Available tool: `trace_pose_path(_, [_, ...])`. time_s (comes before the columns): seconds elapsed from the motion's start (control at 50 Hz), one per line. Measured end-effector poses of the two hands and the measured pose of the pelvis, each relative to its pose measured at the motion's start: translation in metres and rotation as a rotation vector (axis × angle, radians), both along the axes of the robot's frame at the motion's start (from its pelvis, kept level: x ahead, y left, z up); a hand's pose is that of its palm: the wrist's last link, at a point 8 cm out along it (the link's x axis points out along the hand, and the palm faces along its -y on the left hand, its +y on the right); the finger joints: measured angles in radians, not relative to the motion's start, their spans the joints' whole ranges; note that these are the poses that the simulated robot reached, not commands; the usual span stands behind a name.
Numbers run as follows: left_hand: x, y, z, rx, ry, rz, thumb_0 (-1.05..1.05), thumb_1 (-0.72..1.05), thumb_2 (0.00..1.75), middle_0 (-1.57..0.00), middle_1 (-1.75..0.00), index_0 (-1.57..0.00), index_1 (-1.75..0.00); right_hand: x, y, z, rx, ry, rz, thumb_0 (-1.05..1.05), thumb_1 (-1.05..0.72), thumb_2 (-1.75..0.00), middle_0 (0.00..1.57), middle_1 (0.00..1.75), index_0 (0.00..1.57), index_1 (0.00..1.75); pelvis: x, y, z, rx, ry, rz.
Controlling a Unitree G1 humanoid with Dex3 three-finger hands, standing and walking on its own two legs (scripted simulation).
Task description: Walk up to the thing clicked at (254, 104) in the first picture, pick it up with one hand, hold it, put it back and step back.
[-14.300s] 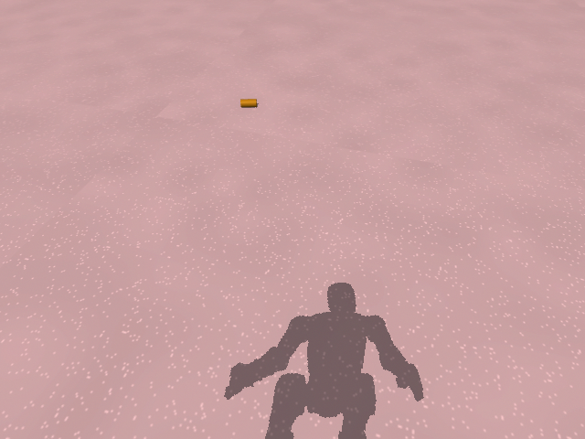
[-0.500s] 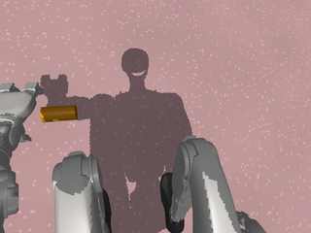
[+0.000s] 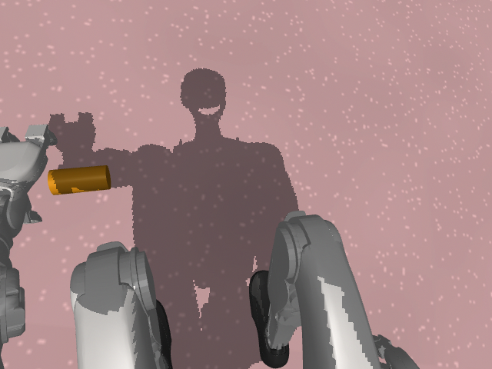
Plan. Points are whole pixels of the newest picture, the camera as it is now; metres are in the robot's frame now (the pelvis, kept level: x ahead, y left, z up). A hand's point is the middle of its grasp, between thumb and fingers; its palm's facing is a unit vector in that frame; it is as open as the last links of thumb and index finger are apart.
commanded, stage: rise first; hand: left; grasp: from above
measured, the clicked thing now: (81, 179) +0.47 +0.26 -0.30
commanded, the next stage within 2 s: approach in 1.46 s
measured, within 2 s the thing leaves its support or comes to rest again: neither
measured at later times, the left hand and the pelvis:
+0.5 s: hand (31, 183) +0.44 +0.30 -0.19, palm faces -0.45 -0.04 -0.89, open 14.2 cm; pelvis +0.00 +0.00 -0.01, yaw -1 degrees
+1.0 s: hand (27, 179) +0.44 +0.30 -0.18, palm faces -0.44 -0.04 -0.90, open 14.2 cm; pelvis +0.00 +0.00 -0.01, yaw -1 degrees
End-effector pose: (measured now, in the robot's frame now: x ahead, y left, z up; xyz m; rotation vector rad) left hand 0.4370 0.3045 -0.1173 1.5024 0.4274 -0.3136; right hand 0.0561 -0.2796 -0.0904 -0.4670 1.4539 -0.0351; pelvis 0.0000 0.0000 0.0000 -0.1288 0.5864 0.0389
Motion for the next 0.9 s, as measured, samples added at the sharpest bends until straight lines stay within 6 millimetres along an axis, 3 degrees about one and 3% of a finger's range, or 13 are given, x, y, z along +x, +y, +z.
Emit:
trace_pose_path(0.48, [0.007, 0.000, -0.012, 0.006, -0.006, -0.005, 0.00, -0.55, 1.04, -0.08, -1.00, -0.07, -1.00, -0.012, 0.005, 0.000, 0.000, 0.008, 0.000, 0.00, -0.92, -0.90, 0.20, 0.30, 0.21, 0.30, -0.001, 0.002, -0.008, -0.014, -0.013, -0.007])
trace_pose_path(0.9, [0.008, -0.002, -0.003, 0.000, -0.008, -0.023, 0.00, -0.56, 1.05, -0.09, -0.98, -0.07, -1.00, -0.011, 0.004, 0.002, 0.003, -0.004, -0.006, 0.00, -0.92, -0.90, 0.20, 0.30, 0.21, 0.30, -0.002, 0.002, -0.006, -0.015, -0.016, -0.007])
